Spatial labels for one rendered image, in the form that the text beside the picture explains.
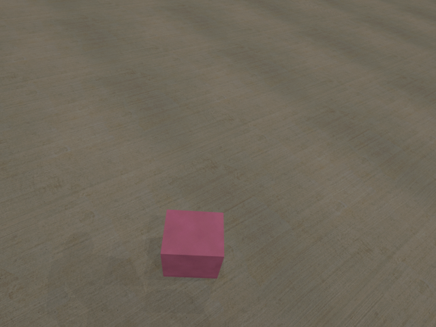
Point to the carton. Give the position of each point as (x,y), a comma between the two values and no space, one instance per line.
(193,244)

